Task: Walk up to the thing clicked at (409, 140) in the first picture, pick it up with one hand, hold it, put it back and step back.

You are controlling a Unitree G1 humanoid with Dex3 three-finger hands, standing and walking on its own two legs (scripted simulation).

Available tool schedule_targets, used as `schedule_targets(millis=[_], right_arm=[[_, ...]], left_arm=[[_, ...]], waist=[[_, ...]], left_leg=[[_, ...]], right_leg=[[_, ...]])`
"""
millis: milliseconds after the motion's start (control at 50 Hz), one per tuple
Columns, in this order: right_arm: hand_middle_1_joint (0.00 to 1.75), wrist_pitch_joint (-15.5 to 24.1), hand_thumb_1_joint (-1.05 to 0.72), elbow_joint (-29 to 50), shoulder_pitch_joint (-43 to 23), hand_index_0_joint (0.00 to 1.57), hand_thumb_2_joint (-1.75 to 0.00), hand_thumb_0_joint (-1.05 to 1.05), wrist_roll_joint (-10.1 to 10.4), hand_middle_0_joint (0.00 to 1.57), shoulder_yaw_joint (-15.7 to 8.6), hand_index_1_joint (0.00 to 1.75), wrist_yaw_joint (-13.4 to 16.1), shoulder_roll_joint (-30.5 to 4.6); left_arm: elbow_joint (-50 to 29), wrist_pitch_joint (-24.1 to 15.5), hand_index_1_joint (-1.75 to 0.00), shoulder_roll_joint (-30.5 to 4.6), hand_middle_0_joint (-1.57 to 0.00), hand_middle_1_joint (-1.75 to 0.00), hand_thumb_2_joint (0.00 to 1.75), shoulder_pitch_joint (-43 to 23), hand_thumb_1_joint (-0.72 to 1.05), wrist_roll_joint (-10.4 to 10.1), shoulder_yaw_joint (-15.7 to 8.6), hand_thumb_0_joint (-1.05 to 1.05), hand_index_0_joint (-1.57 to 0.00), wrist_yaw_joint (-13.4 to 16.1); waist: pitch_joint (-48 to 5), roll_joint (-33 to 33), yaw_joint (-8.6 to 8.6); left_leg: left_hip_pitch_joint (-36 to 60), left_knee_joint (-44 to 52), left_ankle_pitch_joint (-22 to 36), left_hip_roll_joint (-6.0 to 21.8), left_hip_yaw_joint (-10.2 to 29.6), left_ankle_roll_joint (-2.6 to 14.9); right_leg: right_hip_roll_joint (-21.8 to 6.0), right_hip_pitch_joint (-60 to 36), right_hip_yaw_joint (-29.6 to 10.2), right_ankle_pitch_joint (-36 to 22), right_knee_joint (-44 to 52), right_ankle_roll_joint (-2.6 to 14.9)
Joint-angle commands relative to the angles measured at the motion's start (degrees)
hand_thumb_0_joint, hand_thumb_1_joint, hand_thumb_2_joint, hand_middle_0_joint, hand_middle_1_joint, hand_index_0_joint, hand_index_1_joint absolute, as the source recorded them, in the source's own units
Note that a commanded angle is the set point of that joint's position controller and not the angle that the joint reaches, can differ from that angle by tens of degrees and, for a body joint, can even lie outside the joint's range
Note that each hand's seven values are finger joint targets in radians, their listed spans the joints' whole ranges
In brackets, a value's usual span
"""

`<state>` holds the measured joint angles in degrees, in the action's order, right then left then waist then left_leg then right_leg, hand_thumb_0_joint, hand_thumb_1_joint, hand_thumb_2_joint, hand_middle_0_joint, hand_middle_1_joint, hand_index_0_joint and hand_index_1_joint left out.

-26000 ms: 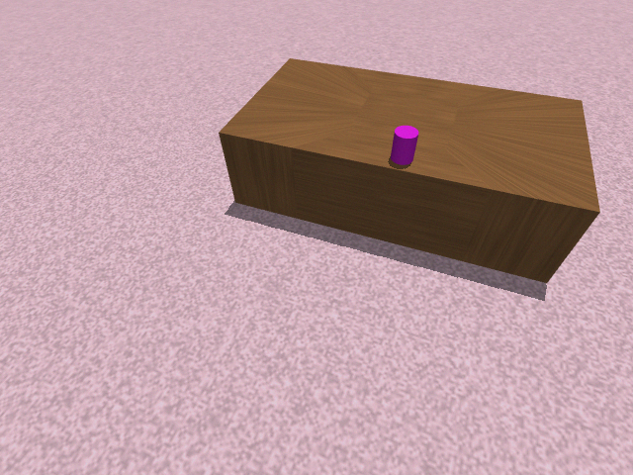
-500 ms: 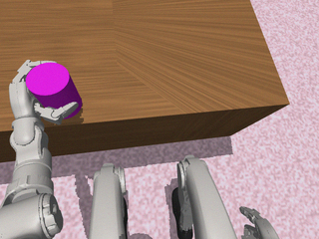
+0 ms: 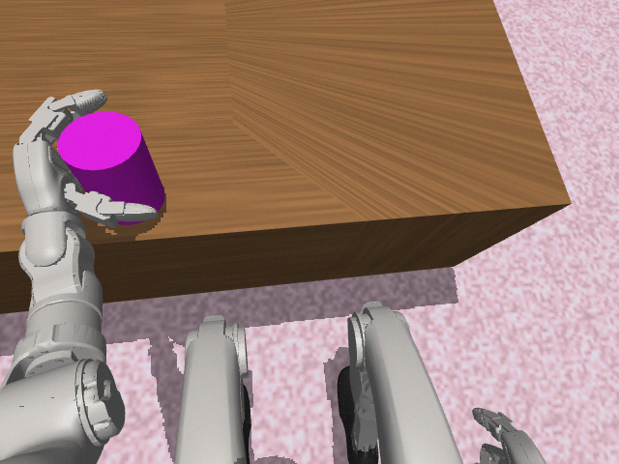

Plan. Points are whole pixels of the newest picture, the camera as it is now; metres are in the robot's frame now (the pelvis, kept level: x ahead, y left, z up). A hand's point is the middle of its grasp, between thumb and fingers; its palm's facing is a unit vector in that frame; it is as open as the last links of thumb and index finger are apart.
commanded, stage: open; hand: left
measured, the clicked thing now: (118, 172) +0.48 +0.22 -0.01
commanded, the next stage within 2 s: withdraw in 0.06 s
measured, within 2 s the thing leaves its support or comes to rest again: rests again in 0.06 s
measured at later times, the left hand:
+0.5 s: hand (11, 132) +0.48 +0.29 +0.07, palm faces +0.27 -0.96 -0.06, open 17.4 cm
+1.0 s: hand out of the picture +0.42 +0.38 +0.17, palm faces +0.41 -0.82 -0.39, open 17.4 cm
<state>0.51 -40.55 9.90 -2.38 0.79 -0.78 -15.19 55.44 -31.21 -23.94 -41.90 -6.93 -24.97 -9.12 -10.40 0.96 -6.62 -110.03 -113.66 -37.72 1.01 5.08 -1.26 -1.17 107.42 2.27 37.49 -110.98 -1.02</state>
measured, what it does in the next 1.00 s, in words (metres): rises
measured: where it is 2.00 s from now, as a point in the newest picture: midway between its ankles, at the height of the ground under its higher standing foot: (298, 446)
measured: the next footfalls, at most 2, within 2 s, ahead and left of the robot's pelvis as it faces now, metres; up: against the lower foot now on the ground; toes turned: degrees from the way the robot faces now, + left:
none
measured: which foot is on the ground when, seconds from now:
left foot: down 0.00-1.00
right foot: down 0.00-1.00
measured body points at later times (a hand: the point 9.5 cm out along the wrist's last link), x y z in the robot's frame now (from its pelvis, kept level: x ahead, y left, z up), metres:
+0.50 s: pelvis +0.00 +0.00 +0.02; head +0.19 +0.03 +0.43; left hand +0.46 +0.34 +0.07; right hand +0.11 -0.27 -0.11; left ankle +0.08 +0.13 -0.43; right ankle +0.09 -0.13 -0.43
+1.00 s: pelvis +0.04 +0.01 +0.20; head +0.15 +0.05 +0.63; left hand +0.40 +0.42 +0.20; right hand +0.12 -0.27 +0.09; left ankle +0.08 +0.13 -0.43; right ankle +0.09 -0.13 -0.43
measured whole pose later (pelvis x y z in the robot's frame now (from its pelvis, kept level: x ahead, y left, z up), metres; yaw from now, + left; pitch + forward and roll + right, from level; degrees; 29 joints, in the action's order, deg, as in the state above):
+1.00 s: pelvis +0.04 +0.01 +0.20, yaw +2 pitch +21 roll -4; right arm -2.5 -38.8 16.1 1.4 0.7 3.3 -15.2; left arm 61.3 -3.3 -36.9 -33.4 3.7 -23.3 2.8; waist -7.3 0.1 -4.8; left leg -64.6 -73.1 -29.6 2.8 4.4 -1.0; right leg 0.0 61.2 3.7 28.0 -68.4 -1.0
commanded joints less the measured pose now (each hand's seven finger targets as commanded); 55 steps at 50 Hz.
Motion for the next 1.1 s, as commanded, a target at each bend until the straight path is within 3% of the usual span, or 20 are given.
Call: schedule_targets(millis=[0, 160, 340, 400, 460, 540, 580, 600, 620, 640, 720, 760, 780, 840, 900, 960, 980, 1000, 1040, 1080], right_arm=[[0.30, 0.55, -0.93, 3.17, 8.06, 0.20, -0.90, 0.00, 0.03, 0.20, -3.68, 0.30, 0.18, -11.23], [0.30, 0.53, -0.91, 3.68, 7.39, 0.20, -0.90, 0.00, -0.38, 0.20, -3.81, 0.30, 0.35, -11.05], [0.30, -0.69, -0.91, 4.69, 7.20, 0.20, -0.90, 0.00, 0.67, 0.20, -3.39, 0.30, 1.75, -11.68], [0.30, -0.95, -0.92, 5.12, 7.24, 0.20, -0.90, 0.00, 1.56, 0.20, -3.27, 0.30, 2.43, -11.64], [0.30, -0.81, -0.92, 5.70, 7.50, 0.20, -0.90, 0.00, 2.44, 0.20, -4.00, 0.30, 3.07, -12.40], [0.30, 0.45, -0.91, 4.48, 8.30, 0.20, -0.90, 0.00, 3.27, 0.20, -3.78, 0.30, 3.54, -11.94], [0.30, 1.37, -0.82, 5.07, 7.99, 0.20, -0.87, 0.00, 3.67, 0.20, -3.51, 0.30, 3.62, -11.89], [0.30, -0.27, -0.81, 6.05, 9.06, 0.20, -0.88, 0.00, 3.47, 0.20, -4.01, 0.30, 3.71, -11.61], [0.30, -1.00, -0.82, 7.30, 8.34, 0.20, -0.88, 0.00, 3.94, 0.20, -3.62, 0.30, 3.53, -11.20], [0.30, -1.34, -0.83, 7.29, 8.87, 0.20, -0.89, 0.00, 4.47, 0.20, -3.74, 0.30, 3.59, -11.26], [0.30, -2.82, -0.91, 7.14, 10.21, 0.20, -0.91, 0.00, 4.69, 0.20, -4.18, 0.30, 4.07, -11.66], [0.30, -3.25, -0.89, 7.55, 10.97, 0.20, -0.90, 0.00, 4.39, 0.20, -3.61, 0.30, 4.42, -10.63], [0.30, -3.24, -0.89, 7.61, 10.72, 0.20, -0.90, 0.00, 4.50, 0.20, -3.38, 0.30, 4.74, -10.45], [0.30, -2.37, -0.89, 6.70, 11.08, 0.20, -0.90, 0.00, 3.95, 0.20, -3.15, 0.30, 5.04, -9.97], [0.30, -1.95, -0.89, 3.71, 12.13, 0.20, -0.90, 0.00, 3.58, 0.20, -3.34, 0.30, 4.90, -10.25], [0.30, -1.87, -0.89, 5.52, 12.74, 0.20, -0.90, 0.00, 3.59, 0.20, -3.96, 0.30, 4.52, -10.86], [0.30, -1.89, -0.89, 5.31, 12.79, 0.20, -0.90, 0.00, 3.58, 0.20, -3.97, 0.30, 4.20, -10.68], [0.30, -1.40, -0.89, 7.32, 11.73, 0.20, -0.90, 0.00, 3.85, 0.20, -3.63, 0.30, 4.09, -9.87], [0.30, -0.92, -0.89, 7.19, 11.98, 0.20, -0.90, 0.00, 4.33, 0.20, -4.05, 0.30, 3.99, -9.87], [0.30, -0.88, -0.89, 7.95, 11.54, 0.20, -0.90, 0.00, 4.93, 0.20, -4.21, 0.30, 4.07, -9.60]], left_arm=[[-11.26, -3.42, -0.40, -10.93, -0.52, -0.40, 0.23, -18.80, -0.61, -0.38, -0.66, 0.00, -0.52, 0.16], [-13.29, -4.54, -0.20, -12.28, -0.25, -0.21, 0.14, -22.95, -0.61, -0.77, -0.82, 0.00, -0.26, 0.07], [-20.44, -2.41, -0.04, -26.78, -0.09, -0.04, 0.04, -21.50, -0.61, -1.69, -9.61, 0.00, -0.09, -1.44], [-20.66, 0.89, -0.07, -26.96, -0.10, -0.07, 0.05, -19.19, -0.61, -2.73, -10.00, 0.00, -0.10, -3.02], [-17.31, 5.38, -0.05, -23.22, -0.06, -0.06, 0.03, -14.90, -0.61, -1.97, -6.70, 0.00, -0.08, -5.06], [-10.73, 9.71, -0.02, -16.71, -0.06, -0.05, 0.00, -9.28, -0.61, -3.96, -3.53, 0.00, -0.09, -8.26], [-13.12, 9.71, 0.00, -17.72, 0.00, 0.00, 0.07, -10.78, -0.53, -5.53, -4.53, 0.00, 0.00, -9.28], [-11.23, 13.58, -0.02, -30.95, -0.03, -0.03, 0.05, -7.08, -0.45, 5.21, -6.45, 0.00, -0.04, -5.87], [-13.41, 15.31, -0.01, -25.09, -0.03, -0.02, 0.05, -10.36, -0.41, 4.05, -2.96, 0.00, -0.04, -3.18], [-13.22, 16.60, -0.03, -24.60, -0.04, -0.03, 0.05, -9.66, -0.42, 3.89, -2.88, 0.00, -0.04, -1.84], [-14.63, 19.81, -0.03, -37.79, -0.08, -0.04, 0.04, -10.14, -0.49, 7.81, -9.73, 0.00, -0.08, 3.61], [-18.19, 20.67, -0.06, -38.61, -0.06, -0.06, 0.09, -13.01, -0.48, 8.98, -8.48, 0.00, -0.06, 5.79], [-17.59, 21.24, -0.05, -38.08, -0.05, -0.05, 0.04, -11.42, -0.56, 9.22, -8.34, 0.00, -0.05, 7.07], [-12.85, 22.78, -0.05, -30.56, -0.05, -0.05, 0.06, -11.61, -0.54, 9.91, -2.17, 0.00, -0.05, 10.17], [0.78, 24.94, -0.05, -24.92, -0.05, -0.05, 0.05, -5.52, -0.55, 10.76, 0.88, 0.00, -0.05, 12.79], [-3.59, 25.73, -0.05, -24.78, -0.05, -0.05, 0.05, -5.84, -0.56, 10.75, 1.80, 0.00, -0.05, 13.68], [-0.15, 26.52, -0.05, -21.43, -0.05, -0.05, 0.05, -1.25, -0.56, 10.75, 3.91, 0.00, -0.05, 13.60], [-4.10, 26.65, -0.05, -16.88, -0.05, -0.05, 0.05, -2.86, -0.56, 10.03, 7.56, 0.00, -0.05, 13.40], [-0.19, 28.19, -0.05, -13.83, -0.05, -0.05, 0.06, 6.15, -0.54, 9.49, 8.05, 0.00, -0.05, 13.82], [-3.90, 29.30, -0.06, -13.04, -0.05, -0.06, 0.07, 12.64, -0.52, 8.85, 8.31, 0.00, -0.05, 14.17]], waist=[[-33.04, 8.12, -0.64], [-34.20, 6.38, -1.46], [-41.56, 9.31, 2.50], [-41.45, 8.73, 2.32], [-39.70, 9.53, 1.04], [-28.71, 4.65, -0.80], [-25.69, 3.78, -0.38], [-28.76, 6.49, 3.99], [-28.22, 7.64, 2.14], [-27.57, 6.49, 2.12], [-31.23, 7.77, 3.97], [-33.94, 10.02, 2.93], [-32.58, 11.55, 3.38], [-26.90, 13.69, 1.31], [-16.16, 9.56, 0.45], [-18.53, 9.91, 1.74], [-16.22, 9.04, 2.28], [-17.15, 8.37, 1.81], [-14.30, 5.34, 2.62], [-13.79, 3.02, 3.80]], left_leg=[[26.17, 14.49, 9.89, -0.77, -1.64, 2.07], [23.32, 13.48, 4.27, -0.96, -2.76, 2.63], [28.07, 16.42, 7.07, -1.10, -3.10, 2.44], [31.09, 19.24, 8.22, -0.93, -2.75, 2.51], [38.44, 22.90, 10.54, -0.13, -0.85, 2.16], [36.24, 24.37, 11.94, 0.31, -0.14, 2.54], [34.56, 24.53, 11.26, 0.38, -0.23, 2.68], [43.41, 30.96, 14.21, 0.11, -0.40, 2.25], [45.91, 32.54, 14.99, 0.58, 0.14, 1.94], [47.34, 34.15, 14.10, 0.62, 0.17, 1.93], [53.32, 39.08, 15.43, 0.52, -0.52, 2.16], [57.72, 41.21, 17.63, 0.48, -1.01, 2.29], [61.19, 43.42, 17.82, 0.62, -0.56, 1.85], [67.72, 47.74, 19.76, 0.97, -0.44, 1.13], [66.45, 51.10, 20.20, 1.23, -1.08, 1.17], [72.07, 54.39, 24.38, 1.52, -1.20, 0.55], [73.05, 55.92, 25.05, 1.43, -1.61, 0.46], [74.20, 56.84, 26.63, 1.34, -2.00, 0.46], [73.48, 58.75, 28.31, 1.23, -2.33, 0.51], [73.79, 60.89, 29.22, 0.97, -2.74, 0.72]], right_leg=[[1.54, -15.91, 1.69, -10.75, 12.25, 3.93], [1.40, -18.18, 0.25, -6.47, 14.24, 3.21], [1.14, -25.70, -1.28, -7.69, 16.27, 3.16], [1.10, -29.74, -1.82, -8.58, 19.63, 3.03], [1.29, -28.15, 0.12, -11.12, 21.24, 3.48], [1.52, -28.79, 1.20, -12.66, 25.01, 3.10], [1.46, -28.52, 0.97, -12.51, 25.48, 3.04], [1.23, -33.66, 0.23, -13.98, 29.78, 3.48], [1.44, -33.42, 0.38, -14.38, 30.85, 3.57], [1.49, -35.80, 0.39, -14.06, 32.85, 3.28], [1.79, -45.44, -0.42, -15.76, 38.07, 2.69], [1.76, -49.15, -0.77, -17.64, 40.61, 2.57], [1.85, -48.48, -0.42, -17.27, 41.66, 2.76], [2.01, -48.25, 0.30, -17.94, 45.92, 3.16], [2.14, -50.27, 0.86, -19.06, 50.91, 3.02], [2.11, -55.38, 1.16, -21.51, 54.34, 3.12], [2.26, -57.23, 1.54, -22.00, 55.64, 3.14], [2.35, -59.73, 1.74, -24.07, 56.75, 3.14], [2.42, -63.63, 1.81, -25.88, 58.52, 3.11], [2.35, -68.41, 1.70, -27.28, 60.70, 2.91]])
